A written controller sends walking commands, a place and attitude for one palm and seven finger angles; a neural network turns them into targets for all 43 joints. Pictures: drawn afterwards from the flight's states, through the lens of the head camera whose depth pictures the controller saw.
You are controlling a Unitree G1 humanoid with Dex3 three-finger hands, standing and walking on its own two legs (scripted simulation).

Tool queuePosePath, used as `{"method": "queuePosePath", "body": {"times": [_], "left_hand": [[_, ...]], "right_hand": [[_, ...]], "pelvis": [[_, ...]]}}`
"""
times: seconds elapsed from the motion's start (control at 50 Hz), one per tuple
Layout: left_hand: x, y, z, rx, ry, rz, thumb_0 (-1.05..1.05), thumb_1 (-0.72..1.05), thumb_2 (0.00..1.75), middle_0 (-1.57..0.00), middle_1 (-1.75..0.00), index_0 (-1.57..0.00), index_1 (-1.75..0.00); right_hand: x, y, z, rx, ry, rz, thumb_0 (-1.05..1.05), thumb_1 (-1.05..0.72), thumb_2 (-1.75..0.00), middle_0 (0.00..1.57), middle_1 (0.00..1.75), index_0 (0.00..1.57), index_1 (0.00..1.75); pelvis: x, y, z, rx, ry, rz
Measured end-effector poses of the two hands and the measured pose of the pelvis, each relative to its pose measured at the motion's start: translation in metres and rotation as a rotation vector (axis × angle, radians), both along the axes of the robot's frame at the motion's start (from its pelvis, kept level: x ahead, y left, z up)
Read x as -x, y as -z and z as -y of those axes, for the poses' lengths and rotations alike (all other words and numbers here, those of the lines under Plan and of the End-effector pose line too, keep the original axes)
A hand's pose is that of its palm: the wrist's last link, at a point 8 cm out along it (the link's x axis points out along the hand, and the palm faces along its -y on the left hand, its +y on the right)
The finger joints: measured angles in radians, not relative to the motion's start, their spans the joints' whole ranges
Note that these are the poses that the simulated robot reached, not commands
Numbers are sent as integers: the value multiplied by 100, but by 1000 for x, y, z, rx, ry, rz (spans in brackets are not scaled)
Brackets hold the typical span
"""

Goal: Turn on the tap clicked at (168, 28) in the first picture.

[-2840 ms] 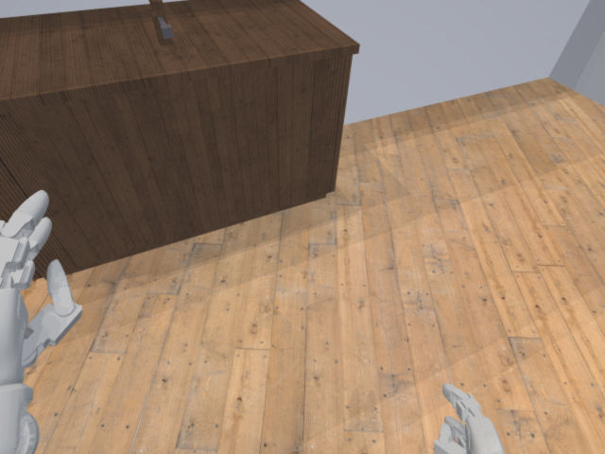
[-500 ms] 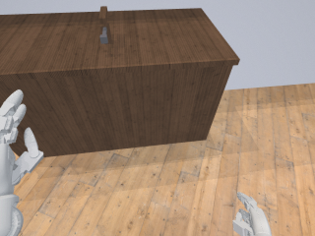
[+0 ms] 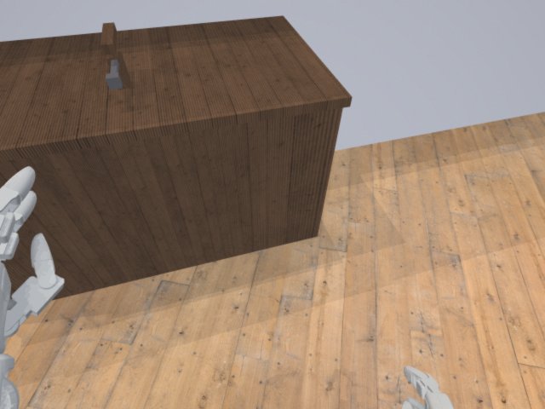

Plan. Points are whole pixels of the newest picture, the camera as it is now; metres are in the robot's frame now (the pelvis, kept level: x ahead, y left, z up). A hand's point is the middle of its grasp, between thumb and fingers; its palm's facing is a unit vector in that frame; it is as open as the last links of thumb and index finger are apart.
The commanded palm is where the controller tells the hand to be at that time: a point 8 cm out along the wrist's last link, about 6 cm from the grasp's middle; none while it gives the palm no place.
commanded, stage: take the last steps up to it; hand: left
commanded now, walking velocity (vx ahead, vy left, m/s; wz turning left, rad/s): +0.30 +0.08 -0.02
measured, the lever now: (114, 81) +0.79 +0.41 +0.08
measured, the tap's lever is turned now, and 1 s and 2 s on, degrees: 0 0 0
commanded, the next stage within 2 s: come to a stop and stand still in 1.88 s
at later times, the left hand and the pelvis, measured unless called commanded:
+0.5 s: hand (85, 252) +0.25 +0.22 +0.17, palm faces +0.39 -0.82 -0.41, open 7.4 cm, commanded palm +0.19 +0.27 +0.18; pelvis +0.03 -0.01 +0.00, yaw -1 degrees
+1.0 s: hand (107, 181) +0.35 +0.23 +0.18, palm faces +0.37 -0.79 -0.49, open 7.4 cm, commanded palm +0.30 +0.28 +0.18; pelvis +0.13 +0.00 -0.01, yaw -2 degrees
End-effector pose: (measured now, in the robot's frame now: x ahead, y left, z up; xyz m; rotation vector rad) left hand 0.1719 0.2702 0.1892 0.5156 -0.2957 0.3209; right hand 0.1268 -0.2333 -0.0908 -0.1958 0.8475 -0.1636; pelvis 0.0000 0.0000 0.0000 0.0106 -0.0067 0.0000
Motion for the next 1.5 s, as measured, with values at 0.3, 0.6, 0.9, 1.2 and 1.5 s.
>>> {"method": "queuePosePath", "body": {"times": [0.3,0.6,0.9,1.2,1.5], "left_hand": [[-10,1,-11,22,-47,15,1,89,90,-21,-30,-20,-30],[-51,1,1,10,-21,4,1,89,90,-22,-30,-21,-30],[-124,-8,-15,-12,21,47,1,89,90,-21,-30,-20,-30],[-183,3,-6,3,-20,-23,1,89,90,-22,-30,-21,-30],[-265,-4,-41,17,32,83,1,89,90,-21,-30,-21,-30]], "right_hand": [[-9,-6,-13,-28,17,81,1,-90,-90,20,30,20,30],[-55,-8,19,41,7,12,1,-90,-90,20,30,21,30],[-126,-8,-36,-59,16,115,1,-90,-90,20,30,20,30],[-178,2,5,10,6,-16,1,-90,-90,20,30,21,30],[-262,-20,-43,-3,37,132,1,-91,-90,19,30,20,30]], "pelvis": [[-11,-4,-4,25,15,13],[-48,-5,4,-9,7,-5],[-109,-1,-17,12,41,-7],[-172,-5,-7,-17,18,-12],[-240,0,-38,17,50,-7]]}}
